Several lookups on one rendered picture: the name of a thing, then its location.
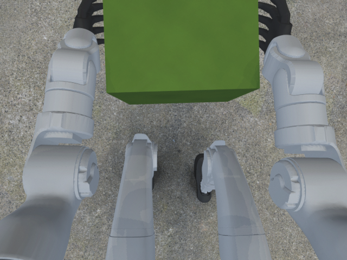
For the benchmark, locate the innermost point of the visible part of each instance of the robot left thigh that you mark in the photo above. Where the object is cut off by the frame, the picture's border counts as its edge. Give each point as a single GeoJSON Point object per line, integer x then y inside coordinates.
{"type": "Point", "coordinates": [132, 234]}

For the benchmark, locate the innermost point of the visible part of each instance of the robot right hand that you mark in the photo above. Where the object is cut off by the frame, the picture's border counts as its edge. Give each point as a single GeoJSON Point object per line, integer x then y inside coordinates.
{"type": "Point", "coordinates": [278, 25]}

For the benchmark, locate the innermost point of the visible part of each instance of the left robot forearm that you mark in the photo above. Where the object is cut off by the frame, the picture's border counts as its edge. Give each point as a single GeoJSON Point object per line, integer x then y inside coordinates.
{"type": "Point", "coordinates": [69, 92]}

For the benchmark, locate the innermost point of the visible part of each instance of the left robot shin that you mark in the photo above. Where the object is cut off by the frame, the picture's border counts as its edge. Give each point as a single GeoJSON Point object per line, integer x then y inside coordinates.
{"type": "Point", "coordinates": [138, 136]}

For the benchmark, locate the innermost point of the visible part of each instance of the robot right upper arm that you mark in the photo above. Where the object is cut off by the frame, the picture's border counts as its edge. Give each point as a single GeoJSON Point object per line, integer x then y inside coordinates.
{"type": "Point", "coordinates": [314, 192]}

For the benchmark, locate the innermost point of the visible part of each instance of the right robot forearm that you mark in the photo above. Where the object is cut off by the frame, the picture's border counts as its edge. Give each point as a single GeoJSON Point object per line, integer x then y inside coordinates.
{"type": "Point", "coordinates": [299, 101]}

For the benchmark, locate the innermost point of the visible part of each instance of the robot left upper arm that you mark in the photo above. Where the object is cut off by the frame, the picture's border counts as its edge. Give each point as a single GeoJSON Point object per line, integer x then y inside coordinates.
{"type": "Point", "coordinates": [57, 178]}

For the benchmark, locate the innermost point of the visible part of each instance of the carton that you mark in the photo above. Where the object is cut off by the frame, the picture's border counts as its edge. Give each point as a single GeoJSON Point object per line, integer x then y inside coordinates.
{"type": "Point", "coordinates": [181, 51]}

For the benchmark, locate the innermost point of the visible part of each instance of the robot left hand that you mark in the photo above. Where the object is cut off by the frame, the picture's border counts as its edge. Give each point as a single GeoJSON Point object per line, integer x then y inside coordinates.
{"type": "Point", "coordinates": [85, 20]}

